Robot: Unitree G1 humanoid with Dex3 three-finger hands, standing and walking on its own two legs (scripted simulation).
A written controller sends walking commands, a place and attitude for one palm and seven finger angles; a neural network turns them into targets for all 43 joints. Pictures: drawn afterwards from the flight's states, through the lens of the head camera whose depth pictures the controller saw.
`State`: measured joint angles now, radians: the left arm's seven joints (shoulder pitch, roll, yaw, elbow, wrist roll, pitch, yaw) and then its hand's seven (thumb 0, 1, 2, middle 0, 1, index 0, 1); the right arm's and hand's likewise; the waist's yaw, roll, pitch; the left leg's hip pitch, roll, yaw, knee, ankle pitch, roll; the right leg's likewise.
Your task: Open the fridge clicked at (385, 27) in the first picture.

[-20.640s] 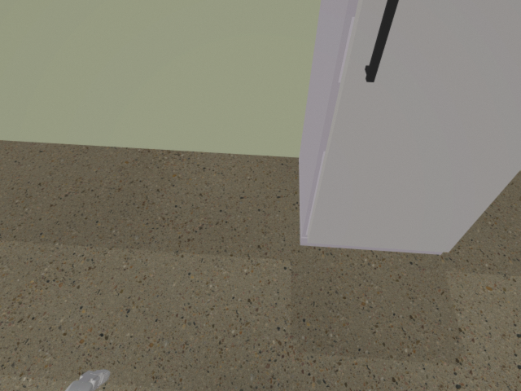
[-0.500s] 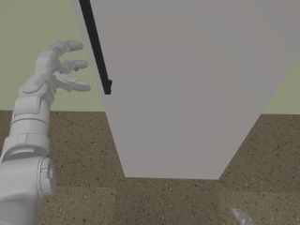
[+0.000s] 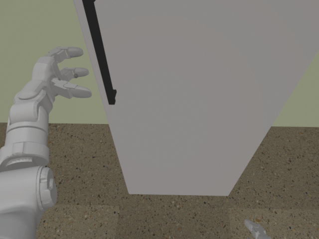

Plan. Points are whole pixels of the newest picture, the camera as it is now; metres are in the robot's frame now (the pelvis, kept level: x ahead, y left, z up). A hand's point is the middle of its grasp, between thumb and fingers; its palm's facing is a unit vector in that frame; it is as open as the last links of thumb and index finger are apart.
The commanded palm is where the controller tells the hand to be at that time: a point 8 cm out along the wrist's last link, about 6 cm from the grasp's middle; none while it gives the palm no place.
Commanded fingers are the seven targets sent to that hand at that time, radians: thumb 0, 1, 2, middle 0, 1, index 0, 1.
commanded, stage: move the hooked fingers beside the handle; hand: left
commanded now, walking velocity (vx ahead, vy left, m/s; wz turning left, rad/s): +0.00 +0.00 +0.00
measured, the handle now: (104, 57) +0.49 +0.17 +0.23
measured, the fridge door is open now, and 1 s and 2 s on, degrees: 0 0 0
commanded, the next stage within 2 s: feel for the door with the fingertips in 0.96 s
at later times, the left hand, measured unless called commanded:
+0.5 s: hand (82, 78) +0.41 +0.20 +0.22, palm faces +0.03 -1.00 -0.02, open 14.0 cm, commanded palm +0.40 +0.26 +0.22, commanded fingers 0.00 -0.50 0.30 -0.30 -1.20 -0.30 -1.20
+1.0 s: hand (79, 74) +0.42 +0.22 +0.22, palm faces +0.07 -1.00 -0.03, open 14.0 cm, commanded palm +0.40 +0.26 +0.22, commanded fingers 0.00 -0.50 0.30 -0.30 -1.20 -0.30 -1.20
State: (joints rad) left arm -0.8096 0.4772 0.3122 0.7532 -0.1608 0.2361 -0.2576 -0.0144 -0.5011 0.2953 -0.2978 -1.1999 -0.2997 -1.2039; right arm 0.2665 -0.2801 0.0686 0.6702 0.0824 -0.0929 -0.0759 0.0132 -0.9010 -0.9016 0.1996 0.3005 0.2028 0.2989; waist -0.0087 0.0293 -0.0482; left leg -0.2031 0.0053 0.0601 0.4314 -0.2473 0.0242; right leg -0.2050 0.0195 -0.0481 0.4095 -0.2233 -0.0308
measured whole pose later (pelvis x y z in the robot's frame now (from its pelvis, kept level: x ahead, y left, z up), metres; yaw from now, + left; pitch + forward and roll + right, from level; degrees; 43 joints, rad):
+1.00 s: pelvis +0.00 -0.01 +0.00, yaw +0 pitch +1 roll +0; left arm -0.83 0.48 0.31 0.79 -0.16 0.21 -0.26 -0.01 -0.50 0.30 -0.30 -1.20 -0.30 -1.20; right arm 0.27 -0.28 0.07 0.67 0.08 -0.09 -0.08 0.01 -0.90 -0.90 0.20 0.30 0.20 0.30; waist -0.01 0.04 -0.05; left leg -0.21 0.01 0.06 0.43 -0.24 0.02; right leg -0.22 0.03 -0.05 0.41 -0.22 -0.04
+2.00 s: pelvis +0.00 -0.01 +0.00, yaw +0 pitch +0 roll +0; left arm -0.75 0.34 0.27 0.58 -0.17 0.26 -0.15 -0.02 -0.50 0.30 -0.27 -1.18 -0.26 -1.18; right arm 0.24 -0.27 0.06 0.67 0.07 -0.06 -0.07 0.01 -0.90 -0.90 0.20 0.30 0.20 0.30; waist 0.00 0.04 -0.05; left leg -0.17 0.01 0.06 0.41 -0.24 0.02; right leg -0.18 0.03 -0.04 0.40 -0.22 -0.04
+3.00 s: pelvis -0.01 +0.00 +0.00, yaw +0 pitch +0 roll +0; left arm -0.75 0.38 0.27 0.60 -0.18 0.24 -0.20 -0.02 -0.50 0.30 -0.30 -1.20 -0.30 -1.20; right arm 0.26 -0.27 0.07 0.69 0.07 -0.07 -0.09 0.01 -0.90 -0.90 0.20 0.30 0.20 0.30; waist 0.01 0.03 -0.04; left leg -0.18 0.00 0.06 0.41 -0.23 0.03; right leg -0.18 0.02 -0.05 0.39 -0.20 -0.03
